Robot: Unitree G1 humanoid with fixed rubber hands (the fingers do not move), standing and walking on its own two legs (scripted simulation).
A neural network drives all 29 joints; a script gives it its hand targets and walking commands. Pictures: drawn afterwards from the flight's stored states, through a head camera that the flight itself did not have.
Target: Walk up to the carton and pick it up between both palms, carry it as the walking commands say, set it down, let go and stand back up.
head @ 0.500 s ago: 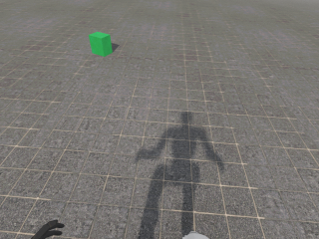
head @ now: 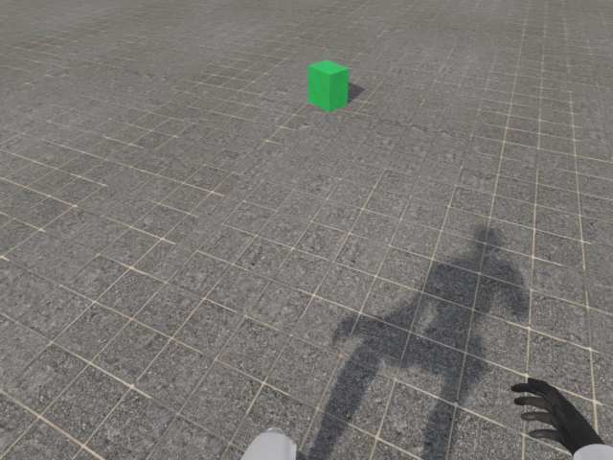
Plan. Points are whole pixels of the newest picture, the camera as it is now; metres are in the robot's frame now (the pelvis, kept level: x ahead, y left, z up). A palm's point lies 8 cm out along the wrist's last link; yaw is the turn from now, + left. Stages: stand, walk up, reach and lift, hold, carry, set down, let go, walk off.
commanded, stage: walk up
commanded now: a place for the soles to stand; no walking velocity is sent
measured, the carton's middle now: (327, 85) +2.73 +0.22 -0.63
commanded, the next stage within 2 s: none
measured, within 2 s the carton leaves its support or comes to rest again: neither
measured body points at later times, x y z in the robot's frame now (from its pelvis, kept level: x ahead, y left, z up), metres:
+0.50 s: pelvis +0.34 +0.05 -0.01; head +0.35 +0.06 +0.44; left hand +0.50 +0.36 -0.07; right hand +0.40 -0.29 -0.09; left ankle +0.26 +0.19 -0.73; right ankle +0.53 -0.06 -0.70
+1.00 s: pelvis +0.67 +0.05 +0.00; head +0.65 +0.06 +0.45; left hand +0.62 +0.41 -0.07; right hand +0.95 -0.19 -0.01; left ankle +0.81 +0.23 -0.69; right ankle +0.62 -0.07 -0.73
